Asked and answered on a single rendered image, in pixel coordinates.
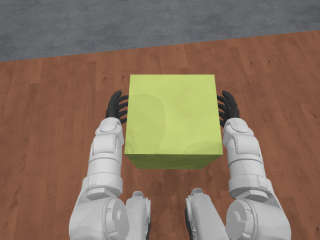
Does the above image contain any robot right forearm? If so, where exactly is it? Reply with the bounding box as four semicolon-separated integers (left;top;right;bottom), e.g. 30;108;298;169
222;117;292;236

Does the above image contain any carton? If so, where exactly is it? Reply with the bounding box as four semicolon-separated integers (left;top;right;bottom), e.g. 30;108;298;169
124;74;223;170

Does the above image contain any right robot thigh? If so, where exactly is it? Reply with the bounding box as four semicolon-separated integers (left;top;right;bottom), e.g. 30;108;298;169
185;192;230;240

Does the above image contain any right robot shin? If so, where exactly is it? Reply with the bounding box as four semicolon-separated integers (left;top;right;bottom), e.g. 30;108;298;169
190;188;211;240

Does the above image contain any robot left forearm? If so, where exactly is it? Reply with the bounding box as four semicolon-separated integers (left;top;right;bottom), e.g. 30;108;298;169
69;117;125;238

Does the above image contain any robot right upper arm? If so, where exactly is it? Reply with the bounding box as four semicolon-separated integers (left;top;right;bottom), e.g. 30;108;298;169
225;198;291;240

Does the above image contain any robot left hand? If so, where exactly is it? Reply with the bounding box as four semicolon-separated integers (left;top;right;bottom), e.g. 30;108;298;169
105;90;129;124

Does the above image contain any robot left upper arm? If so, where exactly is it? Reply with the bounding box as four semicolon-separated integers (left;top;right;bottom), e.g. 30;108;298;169
69;196;130;240

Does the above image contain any robot right hand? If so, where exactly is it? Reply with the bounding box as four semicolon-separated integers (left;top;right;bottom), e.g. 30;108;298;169
217;90;240;128

